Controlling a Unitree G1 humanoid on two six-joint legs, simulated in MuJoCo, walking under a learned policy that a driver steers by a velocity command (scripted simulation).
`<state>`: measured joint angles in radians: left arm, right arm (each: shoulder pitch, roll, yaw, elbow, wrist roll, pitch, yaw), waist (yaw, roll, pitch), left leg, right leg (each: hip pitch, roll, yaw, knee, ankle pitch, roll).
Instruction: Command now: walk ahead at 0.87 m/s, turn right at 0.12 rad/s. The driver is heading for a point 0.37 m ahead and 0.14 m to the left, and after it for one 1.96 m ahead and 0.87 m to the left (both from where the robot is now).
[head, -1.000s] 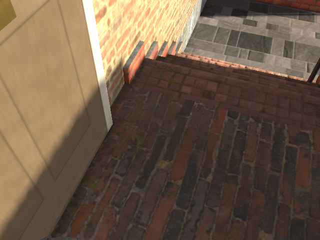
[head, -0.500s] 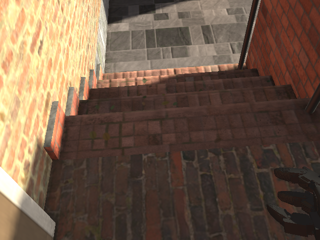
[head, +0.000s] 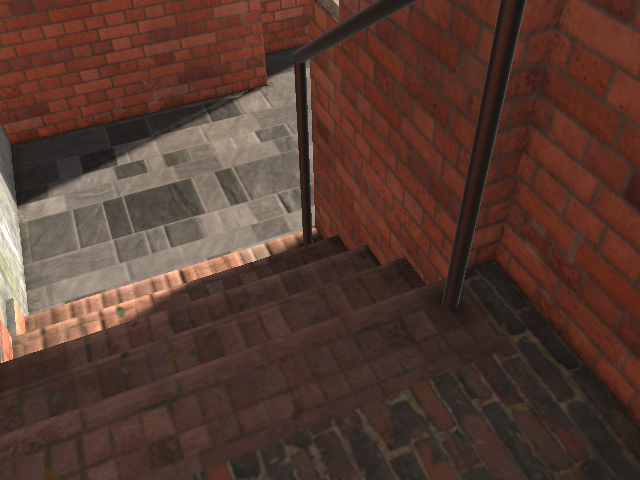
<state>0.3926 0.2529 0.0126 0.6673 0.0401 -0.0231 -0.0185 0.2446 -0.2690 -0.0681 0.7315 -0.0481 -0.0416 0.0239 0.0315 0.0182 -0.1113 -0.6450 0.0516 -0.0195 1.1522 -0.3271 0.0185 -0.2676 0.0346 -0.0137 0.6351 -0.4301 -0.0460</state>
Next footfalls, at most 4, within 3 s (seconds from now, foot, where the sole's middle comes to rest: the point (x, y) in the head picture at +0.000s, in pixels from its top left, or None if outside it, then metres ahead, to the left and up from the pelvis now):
0.30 left None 0.41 0.15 -0.76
0.76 right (315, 445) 0.65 0.08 -0.76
1.06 left None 0.50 0.24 -0.76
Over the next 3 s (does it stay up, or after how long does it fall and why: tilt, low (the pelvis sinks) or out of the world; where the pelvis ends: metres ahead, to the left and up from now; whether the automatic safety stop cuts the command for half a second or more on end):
stays up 0.62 0.20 0.02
